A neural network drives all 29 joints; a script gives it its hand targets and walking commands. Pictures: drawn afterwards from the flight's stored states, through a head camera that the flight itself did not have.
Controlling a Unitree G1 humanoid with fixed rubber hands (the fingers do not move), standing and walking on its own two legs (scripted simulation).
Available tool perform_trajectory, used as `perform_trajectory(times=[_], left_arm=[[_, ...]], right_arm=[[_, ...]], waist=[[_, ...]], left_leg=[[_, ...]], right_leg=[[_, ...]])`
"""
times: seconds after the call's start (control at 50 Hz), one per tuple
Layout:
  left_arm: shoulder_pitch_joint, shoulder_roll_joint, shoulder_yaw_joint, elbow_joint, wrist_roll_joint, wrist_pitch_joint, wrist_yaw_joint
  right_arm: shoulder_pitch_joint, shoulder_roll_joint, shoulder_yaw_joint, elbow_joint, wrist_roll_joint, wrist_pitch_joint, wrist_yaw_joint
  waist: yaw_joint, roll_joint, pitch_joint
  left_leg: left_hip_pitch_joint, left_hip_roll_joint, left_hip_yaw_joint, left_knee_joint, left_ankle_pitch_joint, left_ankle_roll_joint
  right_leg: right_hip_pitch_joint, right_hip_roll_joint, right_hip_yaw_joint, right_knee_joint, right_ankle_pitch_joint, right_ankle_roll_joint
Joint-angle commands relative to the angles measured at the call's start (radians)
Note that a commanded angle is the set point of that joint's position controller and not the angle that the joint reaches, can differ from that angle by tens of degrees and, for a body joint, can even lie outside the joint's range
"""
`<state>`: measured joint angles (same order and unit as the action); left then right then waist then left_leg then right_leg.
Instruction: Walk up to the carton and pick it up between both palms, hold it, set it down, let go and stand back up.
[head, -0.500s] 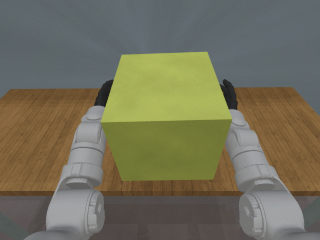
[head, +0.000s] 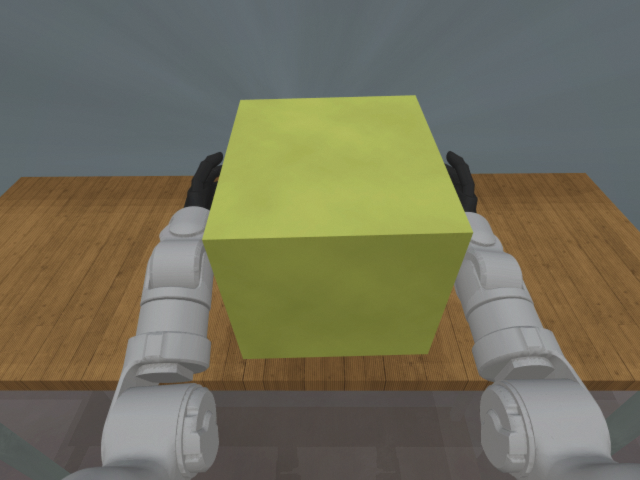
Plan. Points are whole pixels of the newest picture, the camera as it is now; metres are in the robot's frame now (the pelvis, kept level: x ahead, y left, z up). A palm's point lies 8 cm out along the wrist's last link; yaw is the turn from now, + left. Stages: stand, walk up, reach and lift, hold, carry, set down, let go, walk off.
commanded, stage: reach and lift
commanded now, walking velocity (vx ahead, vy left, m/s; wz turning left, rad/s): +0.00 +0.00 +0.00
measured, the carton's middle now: (331, 223) +0.38 +0.00 +0.16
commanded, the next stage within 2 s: hold in 0.44 s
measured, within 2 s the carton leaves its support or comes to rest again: neither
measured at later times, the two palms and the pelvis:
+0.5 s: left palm (192, 211) +0.37 +0.17 +0.20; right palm (459, 203) +0.38 -0.15 +0.19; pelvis +0.00 +0.00 +0.00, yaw +0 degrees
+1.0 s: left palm (189, 210) +0.37 +0.17 +0.20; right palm (461, 199) +0.37 -0.15 +0.20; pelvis +0.00 +0.00 +0.00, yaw +0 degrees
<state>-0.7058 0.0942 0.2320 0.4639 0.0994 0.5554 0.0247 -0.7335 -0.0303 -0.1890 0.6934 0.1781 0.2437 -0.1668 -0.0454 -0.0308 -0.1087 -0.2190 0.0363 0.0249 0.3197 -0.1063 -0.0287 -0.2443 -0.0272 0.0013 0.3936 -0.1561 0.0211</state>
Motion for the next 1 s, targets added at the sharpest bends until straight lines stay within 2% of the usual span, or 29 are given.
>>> perform_trajectory(times=[0.0,0.06,0.12,0.14,0.16,0.18,0.28,0.3,0.36,0.44,0.5,0.54,0.56,0.6,0.64,0.68,0.7,0.72,0.74,0.76,0.78,0.8,0.82,0.86,0.88,0.9,0.92,0.94,0.98], left_arm=[[-0.735,-0.559,-0.292,-0.304,-0.033,-0.06,-0.137],[-0.72,-0.57,-0.287,-0.294,-0.035,-0.044,-0.133],[-0.691,-0.555,-0.278,-0.295,-0.018,-0.031,-0.132],[-0.716,-0.574,-0.306,-0.355,-0.034,-0.029,-0.13],[-0.693,-0.561,-0.297,-0.325,-0.018,-0.016,-0.129],[-0.667,-0.567,-0.306,-0.347,-0.031,-0.009,-0.134],[-0.673,-0.554,-0.295,-0.326,-0.025,0.012,-0.148],[-0.676,-0.561,-0.3,-0.343,-0.035,0.011,-0.145],[-0.684,-0.555,-0.315,-0.383,-0.05,0.016,-0.142],[-0.697,-0.564,-0.343,-0.436,-0.065,0.029,-0.141],[-0.696,-0.544,-0.32,-0.368,-0.049,0.041,-0.15],[-0.7,-0.562,-0.344,-0.417,-0.07,0.042,-0.144],[-0.702,-0.558,-0.34,-0.411,-0.066,0.048,-0.143],[-0.695,-0.558,-0.33,-0.378,-0.05,0.055,-0.149],[-0.695,-0.561,-0.344,-0.41,-0.068,0.052,-0.148],[-0.706,-0.569,-0.347,-0.4,-0.068,0.055,-0.143],[-0.704,-0.572,-0.362,-0.435,-0.078,0.052,-0.143],[-0.686,-0.565,-0.345,-0.399,-0.064,0.061,-0.145],[-0.698,-0.575,-0.369,-0.467,-0.086,0.057,-0.143],[-0.707,-0.557,-0.369,-0.453,-0.08,0.058,-0.139],[-0.686,-0.566,-0.37,-0.451,-0.086,0.062,-0.137],[-0.697,-0.565,-0.377,-0.441,-0.091,0.063,-0.141],[-0.662,-0.57,-0.379,-0.462,-0.088,0.068,-0.141],[-0.658,-0.543,-0.35,-0.438,-0.057,0.078,-0.149],[-0.662,-0.537,-0.336,-0.421,-0.045,0.079,-0.152],[-0.655,-0.539,-0.343,-0.423,-0.049,0.084,-0.156],[-0.671,-0.543,-0.345,-0.45,-0.058,0.084,-0.154],[-0.681,-0.559,-0.364,-0.461,-0.066,0.084,-0.153],[-0.679,-0.569,-0.378,-0.468,-0.082,0.083,-0.153]], right_arm=[[-0.851,0.544,0.501,-0.341,0.097,-0.006,0.166],[-0.86,0.534,0.485,-0.362,0.094,0.003,0.166],[-0.823,0.526,0.495,-0.341,0.103,0.02,0.162],[-0.828,0.538,0.51,-0.379,0.116,0.022,0.161],[-0.81,0.508,0.487,-0.353,0.104,0.031,0.161],[-0.797,0.521,0.509,-0.381,0.113,0.035,0.156],[-0.803,0.517,0.493,-0.363,0.105,0.062,0.148],[-0.808,0.525,0.495,-0.382,0.11,0.062,0.153],[-0.793,0.524,0.502,-0.395,0.122,0.075,0.147],[-0.796,0.527,0.519,-0.43,0.138,0.092,0.142],[-0.779,0.525,0.488,-0.385,0.114,0.109,0.14],[-0.805,0.535,0.502,-0.436,0.123,0.106,0.142],[-0.784,0.521,0.505,-0.408,0.132,0.117,0.141],[-0.781,0.508,0.474,-0.383,0.11,0.12,0.141],[-0.787,0.527,0.482,-0.431,0.122,0.122,0.142],[-0.809,0.525,0.5,-0.435,0.131,0.121,0.141],[-0.783,0.526,0.502,-0.433,0.129,0.124,0.141],[-0.788,0.522,0.5,-0.426,0.137,0.128,0.139],[-0.799,0.536,0.517,-0.484,0.147,0.127,0.137],[-0.787,0.52,0.523,-0.45,0.148,0.133,0.133],[-0.784,0.533,0.539,-0.472,0.158,0.133,0.13],[-0.788,0.523,0.515,-0.477,0.148,0.136,0.129],[-0.759,0.514,0.528,-0.475,0.154,0.142,0.127],[-0.728,0.501,0.506,-0.42,0.135,0.158,0.124],[-0.751,0.51,0.505,-0.417,0.14,0.154,0.129],[-0.749,0.498,0.492,-0.424,0.126,0.157,0.129],[-0.76,0.511,0.508,-0.449,0.138,0.156,0.13],[-0.743,0.5,0.492,-0.433,0.137,0.161,0.131],[-0.769,0.506,0.512,-0.468,0.141,0.158,0.129]], waist=[[0.066,-0.006,-0.472],[0.048,0.002,-0.458],[0.06,0.01,-0.429],[0.058,0.015,-0.487],[0.044,0.022,-0.431],[0.038,-0.005,-0.448],[0.03,-0.007,-0.39],[0.037,0.003,-0.416],[0.023,0.017,-0.429],[0.017,0.003,-0.442],[0.007,-0.002,-0.393],[0.002,0.003,-0.452],[0.005,0.02,-0.428],[-0.001,0.023,-0.38],[-0.009,0.005,-0.433],[0.006,0.027,-0.425],[-0.01,0.02,-0.44],[-0.001,0.012,-0.424],[-0.01,0.004,-0.495],[-0.003,0.03,-0.473],[0.007,0.016,-0.478],[-0.012,0.023,-0.469],[-0.015,0.036,-0.481],[-0.016,0.023,-0.392],[-0.001,0.019,-0.409],[-0.011,0.018,-0.414],[0.002,0.023,-0.426],[-0.023,0.042,-0.428],[-0.021,0.025,-0.447]], left_leg=[[0.249,-0.09,-0.013,0.003,0.142,0.051],[0.249,-0.09,-0.017,0.004,0.117,0.052],[0.245,-0.095,-0.014,0.002,0.128,0.052],[0.262,-0.092,-0.013,0.007,0.171,0.048],[0.271,-0.091,-0.014,0.0,0.135,0.045],[0.269,-0.09,-0.018,0.008,0.154,0.048],[0.224,-0.091,-0.016,-0.011,0.071,0.058],[0.226,-0.089,-0.013,-0.015,0.093,0.055],[0.229,-0.091,-0.015,-0.005,0.11,0.053],[0.228,-0.092,-0.018,-0.003,0.125,0.049],[0.202,-0.095,-0.017,-0.025,0.036,0.052],[0.209,-0.092,-0.018,-0.017,0.072,0.054],[0.215,-0.089,-0.02,-0.015,0.077,0.049],[0.191,-0.09,-0.02,-0.026,0.03,0.047],[0.205,-0.091,-0.019,-0.023,0.062,0.05],[0.197,-0.092,-0.019,-0.024,0.051,0.052],[0.211,-0.09,-0.024,-0.02,0.08,0.047],[0.207,-0.091,-0.023,-0.021,0.072,0.049],[0.239,-0.09,-0.02,-0.003,0.128,0.044],[0.237,-0.093,-0.021,-0.002,0.119,0.039],[0.224,-0.095,-0.023,-0.003,0.12,0.042],[0.219,-0.093,-0.026,-0.004,0.094,0.046],[0.232,-0.093,-0.024,-0.003,0.14,0.036],[0.218,-0.09,-0.024,-0.017,0.089,0.039],[0.21,-0.091,-0.023,-0.02,0.068,0.046],[0.213,-0.092,-0.018,-0.021,0.075,0.04],[0.21,-0.092,-0.013,-0.018,0.09,0.043],[0.214,-0.087,-0.024,-0.018,0.089,0.036],[0.227,-0.087,-0.025,-0.012,0.1,0.035]], right_leg=[[0.277,0.081,-0.038,-0.121,0.122,0.016],[0.263,0.076,-0.033,-0.122,0.109,0.012],[0.27,0.075,-0.033,-0.123,0.119,0.015],[0.286,0.083,-0.036,-0.116,0.162,0.017],[0.256,0.082,-0.036,-0.124,0.126,0.016],[0.28,0.084,-0.037,-0.118,0.152,0.018],[0.274,0.075,-0.032,-0.127,0.093,0.021],[0.279,0.078,-0.033,-0.125,0.114,0.018],[0.291,0.074,-0.026,-0.113,0.152,0.017],[0.289,0.082,-0.03,-0.109,0.162,0.025],[0.284,0.075,-0.028,-0.124,0.098,0.022],[0.298,0.075,-0.028,-0.11,0.139,0.021],[0.283,0.077,-0.024,-0.111,0.148,0.018],[0.265,0.074,-0.03,-0.118,0.085,0.019],[0.284,0.077,-0.032,-0.115,0.13,0.017],[0.282,0.073,-0.025,-0.114,0.113,0.019],[0.289,0.074,-0.028,-0.111,0.149,0.015],[0.29,0.078,-0.03,-0.116,0.146,0.019],[0.306,0.084,-0.031,-0.101,0.213,0.019],[0.298,0.08,-0.025,-0.104,0.195,0.019],[0.305,0.081,-0.022,-0.101,0.195,0.023],[0.294,0.076,-0.02,-0.106,0.178,0.019],[0.31,0.082,-0.024,-0.101,0.224,0.02],[0.294,0.075,-0.023,-0.114,0.167,0.022],[0.288,0.077,-0.026,-0.112,0.135,0.022],[0.29,0.079,-0.029,-0.111,0.145,0.021],[0.301,0.078,-0.03,-0.105,0.166,0.019],[0.292,0.079,-0.032,-0.102,0.166,0.011],[0.294,0.084,-0.033,-0.1,0.18,0.013]])
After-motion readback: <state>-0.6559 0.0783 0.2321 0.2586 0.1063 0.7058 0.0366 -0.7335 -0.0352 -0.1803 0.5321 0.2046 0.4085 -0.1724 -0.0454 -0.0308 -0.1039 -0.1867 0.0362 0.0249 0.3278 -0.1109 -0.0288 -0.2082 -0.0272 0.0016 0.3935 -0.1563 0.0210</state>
